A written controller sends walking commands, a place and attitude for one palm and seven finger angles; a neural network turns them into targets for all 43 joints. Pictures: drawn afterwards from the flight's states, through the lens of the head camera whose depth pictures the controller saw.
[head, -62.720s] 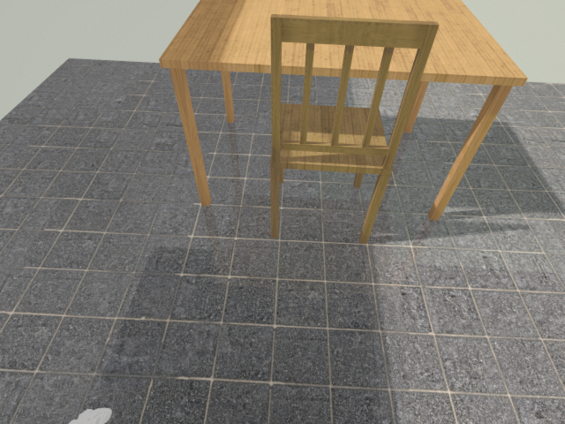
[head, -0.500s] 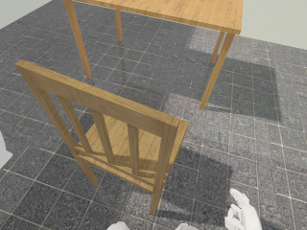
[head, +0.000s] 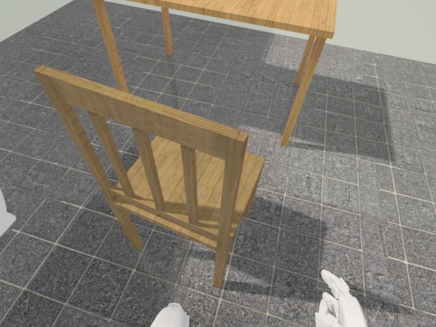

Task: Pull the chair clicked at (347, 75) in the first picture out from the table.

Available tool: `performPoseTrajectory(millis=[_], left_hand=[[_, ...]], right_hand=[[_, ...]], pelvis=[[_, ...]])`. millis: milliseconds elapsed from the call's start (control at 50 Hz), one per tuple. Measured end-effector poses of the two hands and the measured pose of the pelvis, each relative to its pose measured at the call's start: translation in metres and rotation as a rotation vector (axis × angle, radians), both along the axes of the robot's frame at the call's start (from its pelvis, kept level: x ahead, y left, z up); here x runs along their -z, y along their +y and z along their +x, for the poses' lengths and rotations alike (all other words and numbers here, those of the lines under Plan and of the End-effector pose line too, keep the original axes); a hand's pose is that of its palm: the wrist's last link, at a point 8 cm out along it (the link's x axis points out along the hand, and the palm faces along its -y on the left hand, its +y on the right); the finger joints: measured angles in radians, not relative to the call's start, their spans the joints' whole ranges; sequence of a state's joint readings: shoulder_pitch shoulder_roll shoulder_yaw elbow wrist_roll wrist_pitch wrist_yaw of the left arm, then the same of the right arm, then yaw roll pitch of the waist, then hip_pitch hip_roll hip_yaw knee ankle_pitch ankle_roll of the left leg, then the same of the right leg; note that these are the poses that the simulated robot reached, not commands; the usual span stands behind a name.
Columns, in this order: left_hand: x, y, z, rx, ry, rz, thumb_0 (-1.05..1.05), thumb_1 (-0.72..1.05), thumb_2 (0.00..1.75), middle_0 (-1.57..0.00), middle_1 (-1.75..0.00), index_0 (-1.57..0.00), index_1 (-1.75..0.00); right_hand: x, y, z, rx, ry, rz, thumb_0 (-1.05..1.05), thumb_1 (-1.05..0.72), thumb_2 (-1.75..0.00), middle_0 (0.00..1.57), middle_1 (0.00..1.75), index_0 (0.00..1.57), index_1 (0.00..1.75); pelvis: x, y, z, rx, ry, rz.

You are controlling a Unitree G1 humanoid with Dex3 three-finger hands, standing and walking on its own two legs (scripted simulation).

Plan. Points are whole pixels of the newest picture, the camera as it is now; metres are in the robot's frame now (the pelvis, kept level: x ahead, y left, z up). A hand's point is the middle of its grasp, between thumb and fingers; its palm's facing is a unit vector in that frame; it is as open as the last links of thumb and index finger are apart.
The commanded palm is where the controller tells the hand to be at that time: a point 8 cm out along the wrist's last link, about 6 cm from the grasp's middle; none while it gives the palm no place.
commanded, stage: stop stepping back and stand still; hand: left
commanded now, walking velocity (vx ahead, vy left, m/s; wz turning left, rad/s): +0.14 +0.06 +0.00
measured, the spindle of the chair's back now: (152, 174) +0.44 +0.19 -0.05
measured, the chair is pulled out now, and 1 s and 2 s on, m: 0.74 0.74 0.74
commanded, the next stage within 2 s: let the arm hang, fingers relaxed in 1.28 s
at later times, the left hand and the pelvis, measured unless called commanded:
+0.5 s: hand out of the picture +0.17 +0.28 +0.18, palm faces +0.46 -0.77 -0.43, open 7.4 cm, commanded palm +0.11 +0.31 +0.20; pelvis -0.03 +0.01 +0.02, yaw +0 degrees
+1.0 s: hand (30, 207) +0.22 +0.26 +0.17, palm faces +0.36 -0.80 -0.48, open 7.4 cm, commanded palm +0.16 +0.30 +0.20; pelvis +0.01 +0.00 +0.02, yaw -1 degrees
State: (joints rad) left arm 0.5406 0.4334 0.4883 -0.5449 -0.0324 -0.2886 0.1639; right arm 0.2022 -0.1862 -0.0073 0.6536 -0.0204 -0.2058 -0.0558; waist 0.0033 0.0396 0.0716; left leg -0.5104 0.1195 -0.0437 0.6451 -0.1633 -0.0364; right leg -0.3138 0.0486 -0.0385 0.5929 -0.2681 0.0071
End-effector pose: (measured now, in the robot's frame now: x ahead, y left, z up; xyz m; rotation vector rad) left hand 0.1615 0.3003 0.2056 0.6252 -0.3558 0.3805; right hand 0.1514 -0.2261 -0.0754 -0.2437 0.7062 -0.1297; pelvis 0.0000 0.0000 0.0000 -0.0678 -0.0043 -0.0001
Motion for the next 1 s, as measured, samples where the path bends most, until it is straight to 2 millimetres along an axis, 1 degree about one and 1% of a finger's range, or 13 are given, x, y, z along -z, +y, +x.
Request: performPoseTrajectory(millis=[60,100,140,200,260,360,440,520,620,720,820,900,1000], left_hand=[[0.001,-0.011,-0.008,0.026,0.005,-0.037,0.02,0.88,0.9,-0.21,-0.3,-0.22,-0.31],[0.003,-0.012,-0.011,0.028,0.032,-0.068,0.02,0.88,0.9,-0.21,-0.3,-0.22,-0.31],[0.006,-0.007,-0.013,0.024,0.055,-0.077,0.02,0.88,0.9,-0.21,-0.3,-0.22,-0.31],[0.008,0.005,-0.015,0.022,0.062,-0.062,0.02,0.88,0.9,-0.21,-0.3,-0.22,-0.31],[0.009,0.015,-0.02,0.007,0.084,-0.065,0.02,0.88,0.9,-0.21,-0.3,-0.22,-0.31],[0.004,0.019,-0.031,-0.019,0.069,-0.078,0.02,0.88,0.9,-0.21,-0.3,-0.22,-0.31],[0.004,0.015,-0.036,-0.038,0.054,-0.098,0.02,0.88,0.9,-0.21,-0.3,-0.22,-0.31],[0.008,0.01,-0.037,-0.067,0.065,-0.123,0.02,0.88,0.9,-0.21,-0.3,-0.22,-0.31],[0.012,0.003,-0.028,-0.078,0.08,-0.152,0.02,0.88,0.9,-0.21,-0.3,-0.22,-0.31],[0.01,-0.004,-0.011,-0.048,0.093,-0.145,0.02,0.88,0.9,-0.21,-0.3,-0.22,-0.31],[0.008,-0.006,0.007,-0.018,0.123,-0.112,0.02,0.88,0.9,-0.21,-0.3,-0.22,-0.31],[0.009,-0.004,0.017,-0.007,0.152,-0.101,0.02,0.88,0.9,-0.21,-0.3,-0.22,-0.31],[0.011,-0.004,0.024,0.003,0.168,-0.102,0.02,0.88,0.9,-0.21,-0.3,-0.22,-0.31]], right_hand=[[0.0,-0.003,-0.014,0.004,0.037,0.012,0.01,-0.9,-0.9,0.2,0.3,0.21,0.3],[-0.004,-0.005,-0.023,0.022,0.058,0.012,0.01,-0.9,-0.9,0.2,0.3,0.21,0.3],[-0.009,-0.006,-0.03,0.041,0.055,0.001,0.01,-0.9,-0.9,0.2,0.3,0.21,0.3],[-0.014,-0.007,-0.037,0.064,0.023,-0.025,0.01,-0.9,-0.9,0.2,0.3,0.21,0.3],[-0.023,-0.003,-0.043,0.083,0.002,-0.02,0.01,-0.9,-0.9,0.2,0.3,0.2,0.3],[-0.03,0.007,-0.044,0.064,-0.04,0.001,0.01,-0.9,-0.9,0.2,0.3,0.2,0.3],[-0.027,0.013,-0.042,0.037,-0.04,0.026,0.01,-0.9,-0.9,0.2,0.3,0.2,0.3],[-0.023,0.013,-0.037,0.016,-0.029,0.044,0.01,-0.9,-0.9,0.2,0.3,0.21,0.3],[-0.022,0.005,-0.031,0.011,-0.011,0.036,0.01,-0.9,-0.9,0.2,0.3,0.21,0.3],[-0.024,-0.008,-0.023,0.04,-0.003,0.017,0.01,-0.9,-0.9,0.2,0.3,0.21,0.3],[-0.026,-0.018,-0.015,0.078,0.001,0.004,0.01,-0.9,-0.9,0.2,0.3,0.21,0.3],[-0.027,-0.021,-0.008,0.099,0.009,0.001,0.01,-0.9,-0.9,0.2,0.3,0.2,0.3],[-0.026,-0.017,0.002,0.102,0.012,0.006,0.01,-0.91,-0.9,0.2,0.3,0.2,0.3]], pelvis=[[-0.004,-0.002,-0.01,0.008,0.003,0.037],[-0.009,0.0,-0.012,0.018,0.006,0.066],[-0.011,0.004,-0.014,0.021,0.01,0.078],[-0.01,0.012,-0.019,0.006,0.003,0.057],[-0.015,0.016,-0.024,0.02,-0.017,0.064],[-0.019,0.016,-0.028,0.012,-0.026,0.055],[-0.02,0.012,-0.028,0.006,-0.031,0.055],[-0.02,0.007,-0.026,0.006,-0.03,0.055],[-0.022,0.002,-0.021,0.012,-0.023,0.049],[-0.023,0.0,-0.013,0.018,-0.015,0.049],[-0.024,0.0,-0.003,0.024,-0.007,0.051],[-0.024,0.002,0.006,0.027,-0.005,0.052],[-0.024,0.004,0.014,0.025,-0.003,0.054]])
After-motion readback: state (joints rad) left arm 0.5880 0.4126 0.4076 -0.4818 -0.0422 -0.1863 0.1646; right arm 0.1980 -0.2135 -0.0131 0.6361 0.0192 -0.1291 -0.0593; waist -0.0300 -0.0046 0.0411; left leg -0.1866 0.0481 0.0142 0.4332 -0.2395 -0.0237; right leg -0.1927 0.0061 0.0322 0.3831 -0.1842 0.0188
